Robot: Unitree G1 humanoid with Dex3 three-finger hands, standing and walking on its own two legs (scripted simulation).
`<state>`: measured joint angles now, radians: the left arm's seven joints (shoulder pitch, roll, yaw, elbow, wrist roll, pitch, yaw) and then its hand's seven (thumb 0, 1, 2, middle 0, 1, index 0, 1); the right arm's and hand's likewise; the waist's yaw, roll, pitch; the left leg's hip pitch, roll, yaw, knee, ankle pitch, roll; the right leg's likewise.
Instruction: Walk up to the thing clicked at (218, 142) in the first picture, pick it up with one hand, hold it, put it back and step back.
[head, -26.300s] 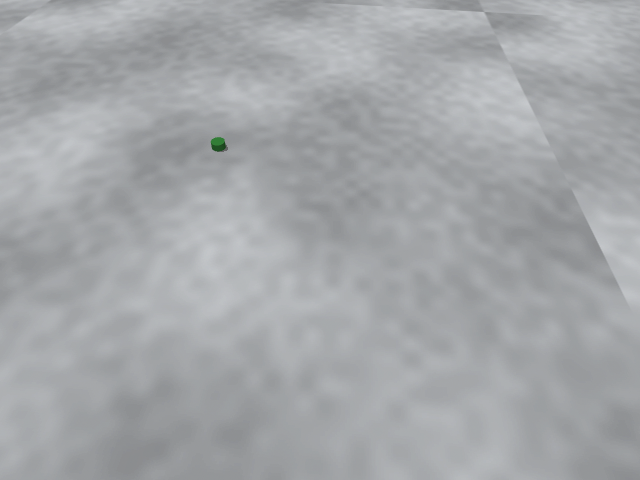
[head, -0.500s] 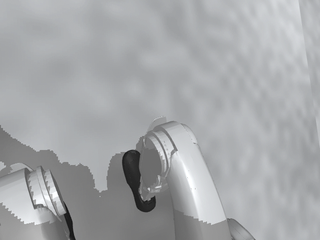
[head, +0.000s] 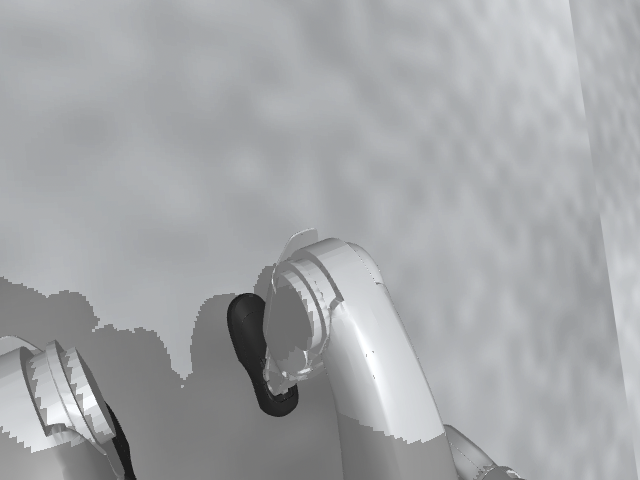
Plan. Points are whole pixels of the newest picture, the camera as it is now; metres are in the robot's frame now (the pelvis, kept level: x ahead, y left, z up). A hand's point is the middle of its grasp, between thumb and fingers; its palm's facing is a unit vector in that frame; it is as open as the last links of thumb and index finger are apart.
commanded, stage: rest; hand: left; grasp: from above
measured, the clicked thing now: out of the picture +0.48 +0.32 -0.28
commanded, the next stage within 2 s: open in 0.22 s
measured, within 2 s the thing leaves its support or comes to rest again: neither
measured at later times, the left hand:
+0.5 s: hand out of the picture +0.47 +0.31 -0.26, palm faces -0.44 -0.16 -0.88, open 8.4 cm
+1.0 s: hand out of the picture +0.47 +0.31 -0.26, palm faces -0.44 -0.16 -0.88, open 13.2 cm
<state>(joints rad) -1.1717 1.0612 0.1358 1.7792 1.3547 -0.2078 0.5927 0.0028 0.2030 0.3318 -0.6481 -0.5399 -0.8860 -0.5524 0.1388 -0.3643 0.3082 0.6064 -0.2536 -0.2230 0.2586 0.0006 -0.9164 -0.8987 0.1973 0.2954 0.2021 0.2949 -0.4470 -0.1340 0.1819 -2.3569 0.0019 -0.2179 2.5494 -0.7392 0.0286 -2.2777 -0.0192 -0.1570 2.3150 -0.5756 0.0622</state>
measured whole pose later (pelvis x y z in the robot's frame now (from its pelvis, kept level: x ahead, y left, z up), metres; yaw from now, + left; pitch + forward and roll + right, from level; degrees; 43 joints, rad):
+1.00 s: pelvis +0.00 +0.00 +0.00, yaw -1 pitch +29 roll -16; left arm -1.18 1.11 0.10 1.76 1.31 -0.21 0.58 0.00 -0.38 0.89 -0.14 -1.06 -0.18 -1.03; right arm 0.12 -0.37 0.36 0.59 -0.25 -0.23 0.25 0.00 -0.91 -0.90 0.20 0.30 0.20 0.30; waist -0.46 -0.15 0.22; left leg -2.35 0.01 -0.24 2.54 -0.74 0.03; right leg -2.26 -0.01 -0.17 2.29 -0.56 0.07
